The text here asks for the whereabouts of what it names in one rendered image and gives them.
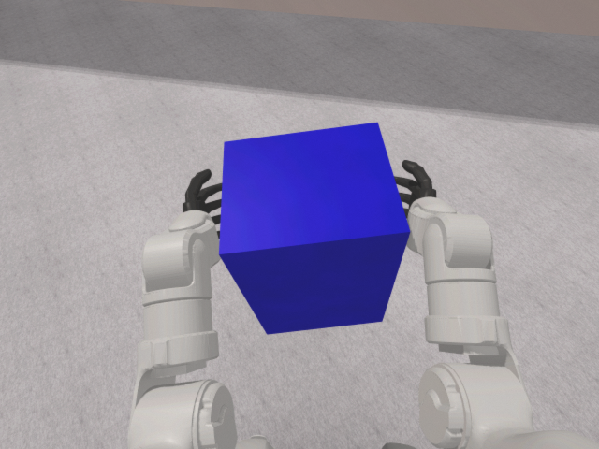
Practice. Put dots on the robot left forearm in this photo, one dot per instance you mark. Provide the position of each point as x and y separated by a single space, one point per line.
176 292

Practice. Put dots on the left robot upper arm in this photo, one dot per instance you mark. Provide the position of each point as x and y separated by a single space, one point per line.
189 415

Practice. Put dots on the right robot hand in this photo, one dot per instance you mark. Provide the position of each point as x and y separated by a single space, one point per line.
422 187

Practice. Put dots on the left robot hand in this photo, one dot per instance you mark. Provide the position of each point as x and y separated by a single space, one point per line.
195 198

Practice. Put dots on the carton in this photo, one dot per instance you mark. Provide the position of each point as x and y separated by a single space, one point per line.
312 226

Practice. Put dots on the right robot upper arm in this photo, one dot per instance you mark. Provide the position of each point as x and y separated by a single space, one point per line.
483 406

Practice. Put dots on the robot right forearm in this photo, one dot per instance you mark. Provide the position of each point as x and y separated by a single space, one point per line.
464 316

